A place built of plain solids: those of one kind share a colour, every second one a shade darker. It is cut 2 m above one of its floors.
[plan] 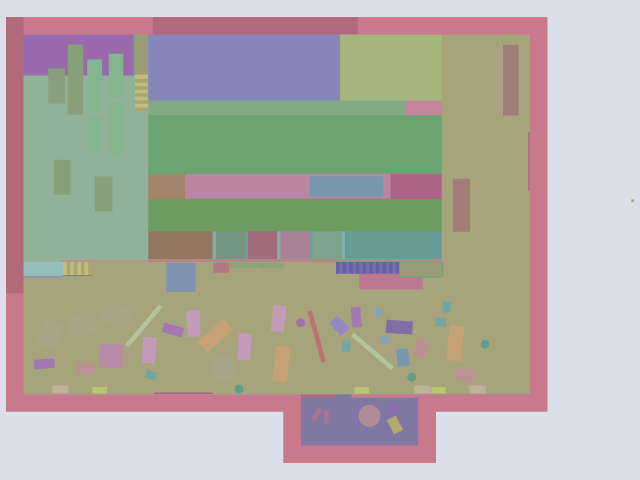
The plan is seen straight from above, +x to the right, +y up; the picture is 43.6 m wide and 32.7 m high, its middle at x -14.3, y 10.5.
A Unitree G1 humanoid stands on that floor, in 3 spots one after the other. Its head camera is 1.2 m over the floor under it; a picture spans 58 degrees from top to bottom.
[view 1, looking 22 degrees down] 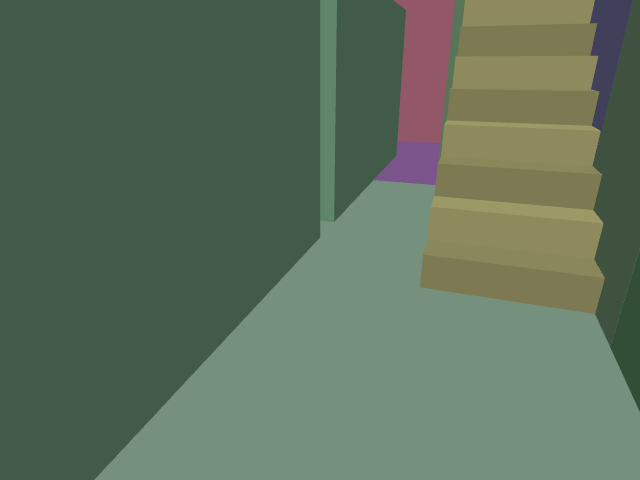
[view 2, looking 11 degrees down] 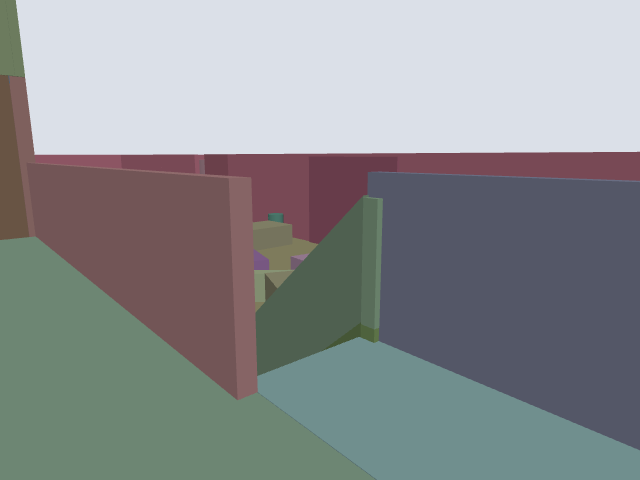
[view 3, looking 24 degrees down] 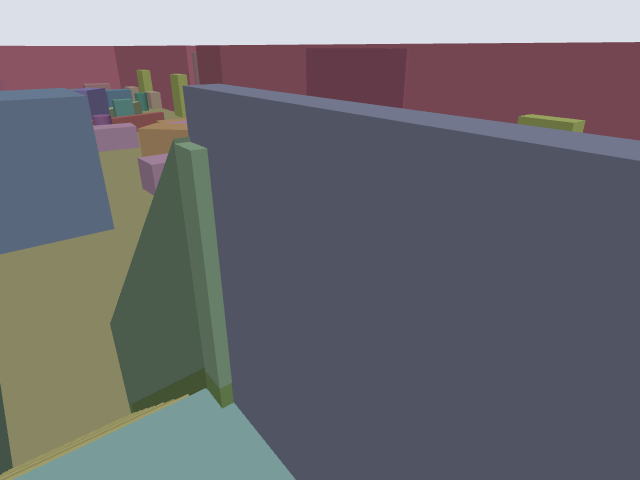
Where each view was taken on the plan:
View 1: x -26.72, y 16.99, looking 109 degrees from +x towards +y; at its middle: floor_chainfloor0a_concrete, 3.20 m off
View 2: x -33.70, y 10.10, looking -41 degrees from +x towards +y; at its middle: slidingdoor_low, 15.51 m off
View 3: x -33.09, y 8.55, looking -38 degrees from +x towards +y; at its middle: rail_chainland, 0.89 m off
